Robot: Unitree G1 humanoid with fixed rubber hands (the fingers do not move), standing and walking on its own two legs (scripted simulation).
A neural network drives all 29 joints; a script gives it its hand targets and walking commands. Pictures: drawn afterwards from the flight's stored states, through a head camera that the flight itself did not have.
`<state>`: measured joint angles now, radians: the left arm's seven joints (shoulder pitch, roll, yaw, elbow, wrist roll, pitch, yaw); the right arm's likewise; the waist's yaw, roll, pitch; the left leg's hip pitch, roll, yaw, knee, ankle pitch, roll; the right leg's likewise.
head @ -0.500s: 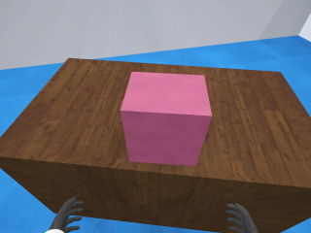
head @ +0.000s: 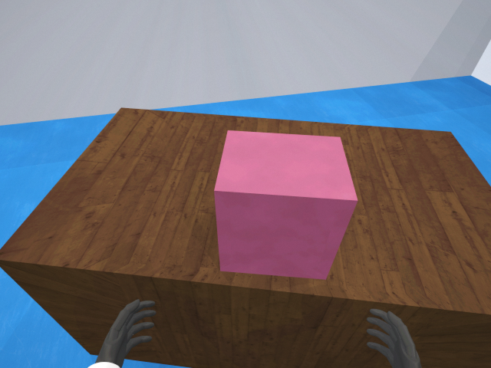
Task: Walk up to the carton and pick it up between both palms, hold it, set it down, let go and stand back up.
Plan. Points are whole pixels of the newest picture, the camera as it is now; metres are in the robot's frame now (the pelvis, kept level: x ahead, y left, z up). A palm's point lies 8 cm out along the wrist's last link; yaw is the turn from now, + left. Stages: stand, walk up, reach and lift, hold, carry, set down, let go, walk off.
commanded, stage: reach and lift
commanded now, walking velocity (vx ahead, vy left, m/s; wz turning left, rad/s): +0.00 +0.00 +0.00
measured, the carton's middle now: (277, 206) +0.46 -0.04 +0.01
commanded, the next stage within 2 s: none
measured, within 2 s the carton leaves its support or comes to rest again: neither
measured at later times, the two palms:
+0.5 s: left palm (135, 299) +0.24 +0.20 +0.01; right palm (402, 323) +0.22 -0.23 +0.00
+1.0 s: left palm (141, 241) +0.31 +0.20 +0.07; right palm (405, 266) +0.30 -0.24 +0.05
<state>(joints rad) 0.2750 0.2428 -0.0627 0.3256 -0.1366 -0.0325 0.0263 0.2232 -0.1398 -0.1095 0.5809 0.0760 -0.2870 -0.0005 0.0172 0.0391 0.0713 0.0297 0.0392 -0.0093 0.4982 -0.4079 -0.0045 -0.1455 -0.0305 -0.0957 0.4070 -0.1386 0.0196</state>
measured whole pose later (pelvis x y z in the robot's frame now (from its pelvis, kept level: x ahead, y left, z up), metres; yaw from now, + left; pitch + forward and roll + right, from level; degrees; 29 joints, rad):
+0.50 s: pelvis -0.01 -0.01 +0.00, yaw +0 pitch -5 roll -1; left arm -0.01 0.26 -0.12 0.48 -0.24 -0.12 0.06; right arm 0.02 -0.17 -0.07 0.53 0.16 -0.18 -0.02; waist 0.00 0.04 0.04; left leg -0.03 0.02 0.00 0.47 -0.36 0.00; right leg -0.21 -0.04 -0.08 0.40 -0.11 0.01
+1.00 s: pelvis -0.01 -0.02 +0.01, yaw +0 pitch -1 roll -1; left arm -0.27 0.31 0.01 0.42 -0.24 0.14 -0.01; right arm -0.21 -0.20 -0.07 0.42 0.16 0.06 -0.11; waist -0.01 0.03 0.04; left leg -0.05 0.03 -0.01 0.39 -0.31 -0.02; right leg -0.24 -0.04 -0.10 0.33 -0.07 0.00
